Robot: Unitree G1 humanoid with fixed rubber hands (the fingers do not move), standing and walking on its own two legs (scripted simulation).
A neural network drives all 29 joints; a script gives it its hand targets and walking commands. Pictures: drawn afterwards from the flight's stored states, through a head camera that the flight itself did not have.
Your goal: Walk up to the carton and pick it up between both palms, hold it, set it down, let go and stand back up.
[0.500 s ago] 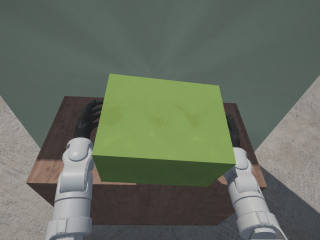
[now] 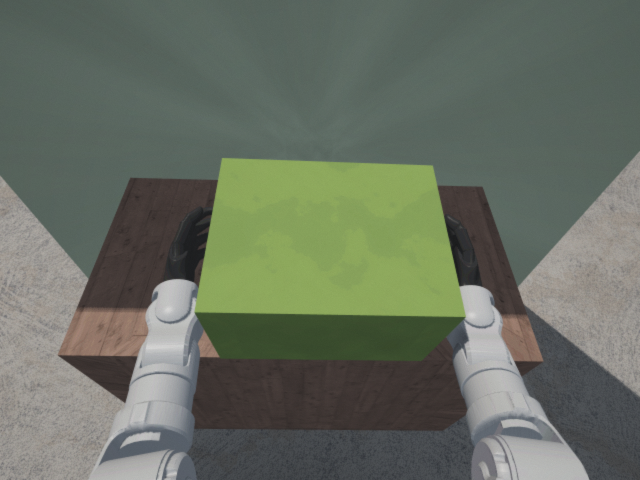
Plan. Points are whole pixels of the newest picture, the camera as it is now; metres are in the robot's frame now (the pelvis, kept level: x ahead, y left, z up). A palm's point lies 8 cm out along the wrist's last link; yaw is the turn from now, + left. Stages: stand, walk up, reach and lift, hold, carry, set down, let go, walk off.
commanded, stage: set down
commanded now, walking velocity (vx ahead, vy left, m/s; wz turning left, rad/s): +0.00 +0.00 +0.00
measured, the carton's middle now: (325, 263) +0.36 -0.03 +0.04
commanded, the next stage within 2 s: none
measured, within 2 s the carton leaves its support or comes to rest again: neither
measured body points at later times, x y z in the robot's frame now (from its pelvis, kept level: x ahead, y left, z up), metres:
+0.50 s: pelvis +0.00 +0.01 +0.00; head +0.07 -0.01 +0.44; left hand +0.39 +0.14 +0.01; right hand +0.36 -0.22 +0.00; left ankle -0.01 +0.13 -0.75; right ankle -0.01 -0.10 -0.75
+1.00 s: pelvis +0.01 +0.01 -0.01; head +0.13 -0.02 +0.43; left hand +0.41 +0.13 -0.03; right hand +0.37 -0.23 -0.03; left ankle -0.01 +0.13 -0.75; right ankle -0.01 -0.10 -0.75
